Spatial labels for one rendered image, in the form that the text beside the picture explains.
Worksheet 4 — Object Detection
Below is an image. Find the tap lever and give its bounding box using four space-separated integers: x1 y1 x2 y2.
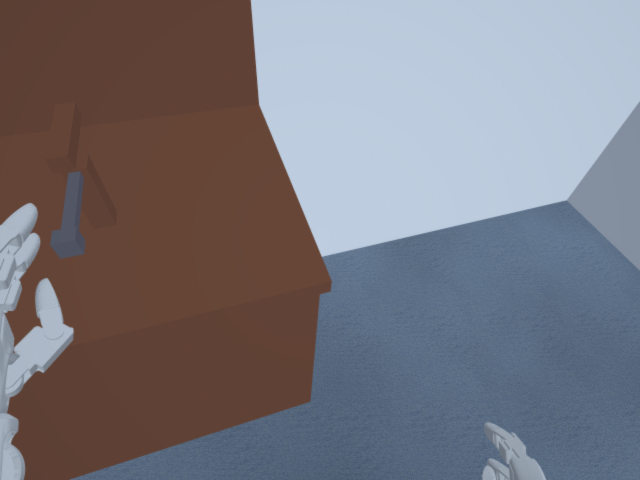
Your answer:
50 171 86 259

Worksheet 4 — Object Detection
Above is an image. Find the counter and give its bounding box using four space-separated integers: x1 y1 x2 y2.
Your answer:
0 0 332 480

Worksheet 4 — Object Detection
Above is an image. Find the right robot hand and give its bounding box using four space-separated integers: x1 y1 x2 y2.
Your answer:
482 422 546 480

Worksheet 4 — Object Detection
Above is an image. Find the left robot hand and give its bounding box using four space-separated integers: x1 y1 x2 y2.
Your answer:
0 203 74 414

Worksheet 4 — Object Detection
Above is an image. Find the robot left forearm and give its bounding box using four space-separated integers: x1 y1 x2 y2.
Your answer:
0 413 25 480

